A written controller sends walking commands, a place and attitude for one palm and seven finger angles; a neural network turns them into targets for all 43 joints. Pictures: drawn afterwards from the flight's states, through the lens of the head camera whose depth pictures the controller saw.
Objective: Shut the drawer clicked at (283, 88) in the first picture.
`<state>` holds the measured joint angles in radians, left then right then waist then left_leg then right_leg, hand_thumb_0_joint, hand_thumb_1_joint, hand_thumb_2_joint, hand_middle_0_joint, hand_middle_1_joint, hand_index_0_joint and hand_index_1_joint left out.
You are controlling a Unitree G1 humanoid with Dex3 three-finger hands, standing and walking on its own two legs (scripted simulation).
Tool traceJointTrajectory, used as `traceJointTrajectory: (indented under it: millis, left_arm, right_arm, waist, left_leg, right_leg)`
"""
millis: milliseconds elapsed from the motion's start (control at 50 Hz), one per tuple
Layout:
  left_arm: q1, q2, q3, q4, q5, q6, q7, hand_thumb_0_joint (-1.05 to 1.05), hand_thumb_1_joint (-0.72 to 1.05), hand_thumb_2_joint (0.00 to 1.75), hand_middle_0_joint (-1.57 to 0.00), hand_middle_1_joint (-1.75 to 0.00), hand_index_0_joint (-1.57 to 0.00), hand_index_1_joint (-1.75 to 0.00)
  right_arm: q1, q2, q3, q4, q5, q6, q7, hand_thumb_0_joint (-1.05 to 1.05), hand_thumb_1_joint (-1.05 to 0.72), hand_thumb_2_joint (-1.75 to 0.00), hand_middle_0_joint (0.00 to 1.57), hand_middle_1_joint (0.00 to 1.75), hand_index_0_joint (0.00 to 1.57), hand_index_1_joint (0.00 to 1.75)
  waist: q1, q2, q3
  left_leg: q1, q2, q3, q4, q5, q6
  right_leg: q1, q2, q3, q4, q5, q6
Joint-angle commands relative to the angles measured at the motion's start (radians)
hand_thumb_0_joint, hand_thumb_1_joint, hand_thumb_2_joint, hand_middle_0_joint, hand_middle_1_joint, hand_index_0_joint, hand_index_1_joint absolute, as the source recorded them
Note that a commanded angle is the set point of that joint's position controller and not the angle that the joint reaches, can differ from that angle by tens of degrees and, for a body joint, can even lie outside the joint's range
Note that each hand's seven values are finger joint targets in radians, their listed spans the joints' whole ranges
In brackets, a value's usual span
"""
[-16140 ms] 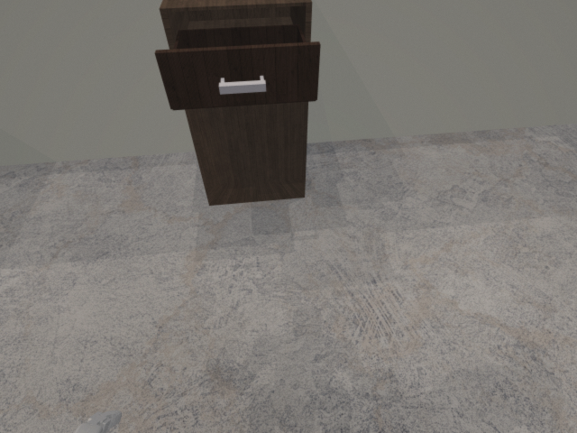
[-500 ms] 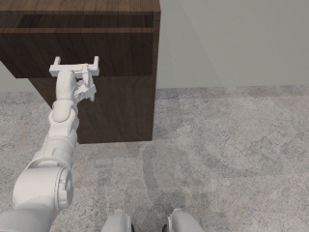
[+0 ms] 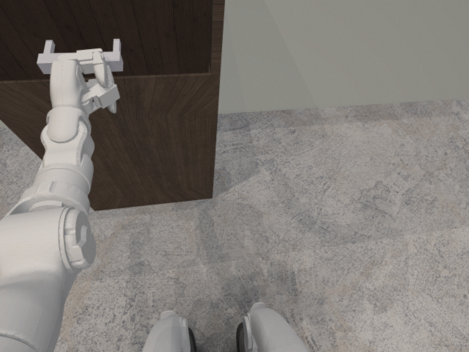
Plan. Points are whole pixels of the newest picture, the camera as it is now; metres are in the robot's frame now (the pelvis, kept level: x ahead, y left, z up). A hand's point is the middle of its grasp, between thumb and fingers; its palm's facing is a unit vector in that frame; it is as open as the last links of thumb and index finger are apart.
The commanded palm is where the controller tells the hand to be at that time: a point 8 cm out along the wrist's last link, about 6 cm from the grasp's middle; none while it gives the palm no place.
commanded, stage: push the drawer shut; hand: left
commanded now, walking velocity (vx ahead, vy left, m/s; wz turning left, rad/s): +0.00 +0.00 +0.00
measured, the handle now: (83, 54) +0.61 +0.18 +0.09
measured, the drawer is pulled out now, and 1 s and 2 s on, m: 0.00 0.00 0.00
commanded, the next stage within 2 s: pull the fist back off the drawer in 0.36 s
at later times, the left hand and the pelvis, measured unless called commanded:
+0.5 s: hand (103, 85) +0.54 +0.15 +0.08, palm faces +0.03 -1.00 -0.06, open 3.2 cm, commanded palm +0.58 +0.18 +0.09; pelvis -0.02 +0.01 -0.01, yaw +1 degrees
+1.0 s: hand (106, 87) +0.54 +0.14 +0.08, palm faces +0.03 -1.00 -0.02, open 3.1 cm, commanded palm +0.51 +0.18 +0.09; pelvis -0.01 +0.01 +0.00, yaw -1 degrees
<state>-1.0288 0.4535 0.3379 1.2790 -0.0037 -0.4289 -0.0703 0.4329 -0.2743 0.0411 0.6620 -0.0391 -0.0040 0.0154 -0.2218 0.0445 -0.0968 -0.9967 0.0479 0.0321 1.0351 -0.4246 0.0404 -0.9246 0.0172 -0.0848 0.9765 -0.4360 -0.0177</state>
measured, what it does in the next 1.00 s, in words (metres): stands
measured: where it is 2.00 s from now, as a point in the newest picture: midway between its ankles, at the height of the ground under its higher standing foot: outside the picture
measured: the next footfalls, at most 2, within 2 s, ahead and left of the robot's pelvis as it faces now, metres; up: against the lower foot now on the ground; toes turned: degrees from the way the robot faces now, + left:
none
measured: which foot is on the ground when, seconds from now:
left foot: down 0.00-1.00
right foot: down 0.00-1.00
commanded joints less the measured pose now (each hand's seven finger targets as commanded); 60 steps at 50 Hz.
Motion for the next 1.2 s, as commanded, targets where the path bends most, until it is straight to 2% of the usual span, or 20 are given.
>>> traceJointTrajectory:
  millis: [0,40,80,100,180,260,340,440,500,520,580,640,740,800,860,920,980,1040,1120,1180]
  left_arm:
    - [-0.630,0.290,0.066,-0.238,-0.023,-0.048,0.035,0.00,0.90,0.90,-1.40,-1.60,-1.40,-1.60]
    - [-0.680,0.255,0.031,-0.262,-0.024,-0.050,0.038,0.00,0.90,0.90,-1.40,-1.60,-1.40,-1.60]
    - [-0.687,0.270,0.040,-0.246,-0.020,-0.049,0.041,0.00,0.90,0.90,-1.40,-1.60,-1.40,-1.60]
    - [-0.698,0.236,0.010,-0.238,-0.023,-0.044,0.042,0.00,0.90,0.90,-1.40,-1.60,-1.40,-1.60]
    - [-0.764,0.244,0.002,-0.277,-0.018,-0.058,0.049,0.00,0.90,0.90,-1.40,-1.60,-1.40,-1.60]
    - [-0.789,0.209,-0.031,-0.250,-0.017,-0.052,0.058,0.00,0.90,0.90,-1.40,-1.60,-1.40,-1.60]
    - [-0.801,0.220,-0.042,-0.215,-0.013,-0.036,0.070,0.00,0.90,0.90,-1.40,-1.60,-1.40,-1.60]
    - [-0.834,0.195,-0.069,-0.232,-0.020,-0.024,0.083,0.00,0.90,0.90,-1.40,-1.60,-1.40,-1.60]
    - [-0.833,0.247,-0.033,-0.230,-0.017,-0.025,0.086,0.00,0.90,0.90,-1.40,-1.60,-1.40,-1.60]
    - [-0.830,0.226,-0.047,-0.230,-0.016,-0.024,0.083,0.00,0.90,0.90,-1.40,-1.60,-1.40,-1.60]
    - [-0.798,0.239,-0.030,-0.180,-0.015,-0.018,0.077,0.00,0.90,0.90,-1.40,-1.60,-1.40,-1.60]
    - [-0.798,0.276,0.002,-0.202,-0.012,-0.027,0.074,0.00,0.90,0.90,-1.40,-1.60,-1.40,-1.60]
    - [-0.773,0.208,-0.029,-0.200,-0.012,-0.026,0.068,0.00,0.90,0.90,-1.40,-1.60,-1.40,-1.60]
    - [-0.729,0.259,0.021,-0.211,-0.013,-0.022,0.066,0.00,0.90,0.90,-1.40,-1.60,-1.40,-1.60]
    - [-0.656,0.225,0.013,-0.243,-0.021,-0.026,0.049,0.00,0.90,0.90,-1.40,-1.60,-1.40,-1.60]
    - [-0.570,0.217,0.027,-0.268,-0.037,-0.028,0.039,0.00,0.90,0.90,-1.40,-1.60,-1.40,-1.60]
    - [-0.486,0.194,0.027,-0.330,-0.045,-0.042,0.036,0.00,0.90,0.90,-1.40,-1.60,-1.40,-1.60]
    - [-0.351,0.219,0.062,-0.357,-0.048,-0.050,0.038,0.00,0.90,0.90,-1.40,-1.60,-1.40,-1.60]
    - [-0.299,0.167,0.023,-0.338,-0.045,-0.037,0.025,0.00,0.90,0.90,-1.40,-1.60,-1.40,-1.60]
    - [-0.277,0.158,0.020,-0.364,-0.060,-0.043,0.005,0.00,0.90,0.90,-1.40,-1.60,-1.40,-1.60]
  right_arm:
    - [0.193,-0.185,-0.065,-0.032,0.003,0.005,-0.005,0.00,-0.90,-0.90,0.20,0.30,0.20,0.30]
    - [0.196,-0.182,-0.063,-0.028,0.001,0.004,-0.005,0.00,-0.90,-0.90,0.20,0.30,0.20,0.30]
    - [0.202,-0.188,-0.063,-0.018,-0.001,0.005,-0.007,0.00,-0.90,-0.90,0.20,0.30,0.20,0.30]
    - [0.200,-0.185,-0.060,-0.020,0.000,0.004,-0.005,0.00,-0.90,-0.90,0.20,0.30,0.20,0.30]
    - [0.205,-0.190,-0.060,-0.013,-0.006,-0.003,-0.007,0.00,-0.90,-0.90,0.20,0.30,0.20,0.30]
    - [0.204,-0.194,-0.057,-0.004,-0.006,-0.011,-0.007,0.00,-0.90,-0.90,0.20,0.30,0.20,0.30]
    - [0.204,-0.204,-0.050,-0.001,-0.004,-0.023,-0.016,0.00,-0.90,-0.90,0.20,0.30,0.20,0.30]
    - [0.201,-0.210,-0.046,0.002,-0.002,-0.047,-0.023,0.00,-0.90,-0.90,0.20,0.30,0.20,0.30]
    - [0.205,-0.212,-0.043,0.004,-0.004,-0.053,-0.024,0.00,-0.90,-0.90,0.20,0.30,0.20,0.30]
    - [0.206,-0.208,-0.042,-0.002,-0.006,-0.055,-0.021,0.00,-0.90,-0.90,0.20,0.30,0.20,0.30]
    - [0.205,-0.213,-0.041,-0.004,-0.005,-0.047,-0.017,0.00,-0.90,-0.90,0.20,0.30,0.20,0.30]
    - [0.205,-0.214,-0.042,-0.016,-0.010,-0.045,-0.014,0.00,-0.90,-0.90,0.20,0.30,0.20,0.30]
    - [0.201,-0.213,-0.048,-0.021,-0.013,-0.036,-0.003,0.00,-0.90,-0.90,0.20,0.30,0.20,0.30]
    - [0.203,-0.214,-0.053,-0.028,-0.013,-0.026,0.002,0.00,-0.90,-0.90,0.20,0.30,0.20,0.30]
    - [0.202,-0.204,-0.056,-0.040,-0.010,-0.013,0.010,0.00,-0.90,-0.90,0.20,0.30,0.20,0.30]
    - [0.188,-0.200,-0.062,-0.052,-0.006,0.005,0.015,0.00,-0.90,-0.90,0.20,0.30,0.20,0.30]
    - [0.176,-0.190,-0.069,-0.068,-0.001,0.021,0.022,0.00,-0.90,-0.90,0.20,0.30,0.20,0.30]
    - [0.167,-0.184,-0.072,-0.084,0.004,0.041,0.026,0.00,-0.90,-0.90,0.20,0.30,0.20,0.30]
    - [0.152,-0.171,-0.077,-0.093,0.017,0.063,0.026,0.00,-0.90,-0.90,0.20,0.30,0.20,0.30]
    - [0.146,-0.168,-0.081,-0.092,0.024,0.072,0.022,0.00,-0.90,-0.90,0.20,0.30,0.20,0.30]
  waist:
    - [-0.060,0.089,-0.479]
    - [-0.078,0.118,-0.469]
    - [-0.082,0.127,-0.463]
    - [-0.094,0.126,-0.447]
    - [-0.102,0.188,-0.501]
    - [-0.122,0.179,-0.471]
    - [-0.138,0.161,-0.440]
    - [-0.148,0.193,-0.452]
    - [-0.137,0.179,-0.466]
    - [-0.135,0.176,-0.475]
    - [-0.135,0.153,-0.430]
    - [-0.115,0.173,-0.451]
    - [-0.115,0.168,-0.434]
    - [-0.087,0.142,-0.476]
    - [-0.056,0.176,-0.518]
    - [-0.032,0.127,-0.514]
    - [0.001,0.137,-0.533]
    - [0.038,0.089,-0.523]
    - [0.023,0.016,-0.429]
    - [0.031,0.040,-0.430]
  left_leg:
    - [0.407,-0.020,-0.099,-0.095,0.251,0.004]
    - [0.429,-0.018,-0.106,-0.096,0.248,0.005]
    - [0.447,-0.012,-0.120,-0.100,0.240,0.000]
    - [0.438,-0.014,-0.119,-0.102,0.217,0.001]
    - [0.501,-0.008,-0.142,-0.100,0.224,-0.005]
    - [0.504,-0.002,-0.164,-0.114,0.162,-0.008]
    - [0.463,0.002,-0.174,-0.131,0.069,-0.004]
    - [0.480,0.007,-0.190,-0.148,0.017,-0.005]
    - [0.464,0.003,-0.186,-0.146,0.019,-0.007]
    - [0.458,-0.002,-0.180,-0.140,0.027,-0.005]
    - [0.432,0.001,-0.184,-0.141,0.006,-0.006]
    - [0.425,-0.005,-0.180,-0.134,0.017,-0.006]
    - [0.450,0.000,-0.202,-0.140,0.002,-0.008]
    - [0.434,-0.006,-0.177,-0.125,0.047,-0.006]
    - [0.488,-0.007,-0.165,-0.119,0.144,-0.012]
    - [0.482,-0.007,-0.148,-0.124,0.174,-0.011]
    - [0.518,-0.009,-0.128,-0.127,0.244,-0.014]
    - [0.487,-0.017,-0.100,-0.128,0.311,-0.008]
    - [0.412,-0.025,-0.067,-0.137,0.293,0.002]
    - [0.456,-0.025,-0.066,-0.139,0.352,-0.002]
  right_leg:
    - [0.085,0.039,0.062,-0.144,0.191,0.008]
    - [0.051,0.039,0.058,-0.144,0.183,0.006]
    - [0.020,0.040,0.048,-0.141,0.163,0.004]
    - [0.011,0.041,0.050,-0.148,0.146,0.005]
    - [-0.031,0.039,0.042,-0.133,0.139,0.001]
    - [-0.077,0.039,0.033,-0.134,0.101,0.002]
    - [-0.097,0.035,0.035,-0.137,0.057,0.002]
    - [-0.133,0.031,0.034,-0.134,0.036,0.003]
    - [-0.098,0.032,0.034,-0.135,0.038,0.002]
    - [-0.088,0.033,0.034,-0.134,0.038,0.002]
    - [-0.104,0.033,0.032,-0.137,0.029,0.001]
    - [-0.085,0.033,0.034,-0.128,0.034,-0.005]
    - [-0.122,0.030,0.026,-0.118,0.032,-0.004]
    - [-0.066,0.033,0.030,-0.122,0.048,-0.004]
    - [-0.037,0.036,0.027,-0.121,0.095,-0.009]
    - [0.018,0.041,0.028,-0.134,0.109,-0.007]
    - [0.061,0.045,0.028,-0.140,0.151,-0.009]
    - [0.150,0.048,0.036,-0.142,0.221,-0.010]
    - [0.202,0.047,0.050,-0.163,0.269,0.001]
    - [0.206,0.045,0.049,-0.157,0.325,-0.003]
